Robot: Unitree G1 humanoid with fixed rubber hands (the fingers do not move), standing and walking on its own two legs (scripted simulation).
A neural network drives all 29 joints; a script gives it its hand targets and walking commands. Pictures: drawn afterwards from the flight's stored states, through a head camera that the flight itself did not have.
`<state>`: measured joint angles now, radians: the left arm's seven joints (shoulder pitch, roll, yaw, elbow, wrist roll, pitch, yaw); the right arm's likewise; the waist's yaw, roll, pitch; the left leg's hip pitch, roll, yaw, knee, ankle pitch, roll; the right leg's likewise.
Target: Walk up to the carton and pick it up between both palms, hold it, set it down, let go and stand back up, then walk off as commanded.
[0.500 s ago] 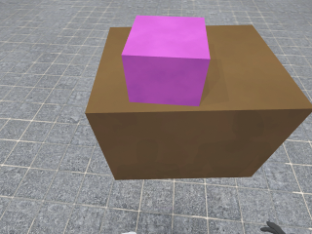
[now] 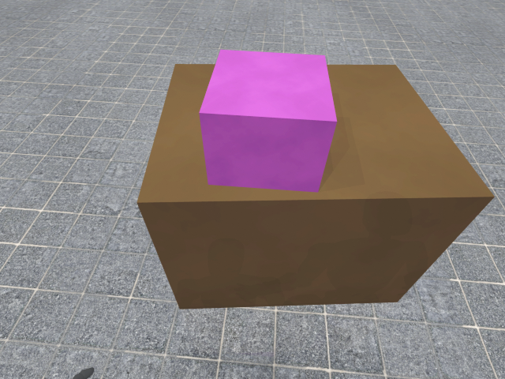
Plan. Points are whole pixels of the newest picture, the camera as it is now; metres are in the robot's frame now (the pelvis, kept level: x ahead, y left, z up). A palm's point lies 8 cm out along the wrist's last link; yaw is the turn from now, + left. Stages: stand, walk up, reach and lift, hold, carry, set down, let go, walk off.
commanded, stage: walk up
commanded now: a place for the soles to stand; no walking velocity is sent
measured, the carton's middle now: (267, 118) +0.73 -0.04 +0.01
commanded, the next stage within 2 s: none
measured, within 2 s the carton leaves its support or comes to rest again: neither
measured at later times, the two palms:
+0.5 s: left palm out of the picture +0.11 +0.27 -0.09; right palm out of the picture +0.07 -0.41 -0.11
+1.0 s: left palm (129, 348) +0.22 +0.23 -0.12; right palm (447, 292) +0.30 -0.38 -0.11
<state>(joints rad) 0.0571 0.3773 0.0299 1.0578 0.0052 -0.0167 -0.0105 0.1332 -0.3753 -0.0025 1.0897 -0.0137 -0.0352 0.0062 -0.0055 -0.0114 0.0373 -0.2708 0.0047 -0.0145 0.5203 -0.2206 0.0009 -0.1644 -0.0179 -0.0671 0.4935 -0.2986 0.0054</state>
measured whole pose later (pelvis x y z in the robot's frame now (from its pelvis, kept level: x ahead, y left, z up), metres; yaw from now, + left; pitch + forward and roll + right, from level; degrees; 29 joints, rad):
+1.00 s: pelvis +0.17 -0.08 -0.01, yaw +1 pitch -2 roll +0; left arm 0.24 0.39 0.04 0.91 0.01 -0.04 -0.01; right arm 0.11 -0.38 -0.02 0.90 -0.01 -0.02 0.01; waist 0.03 -0.02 0.09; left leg -0.33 0.03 0.03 0.64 -0.26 -0.02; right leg -0.30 -0.02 -0.01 0.63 -0.28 -0.01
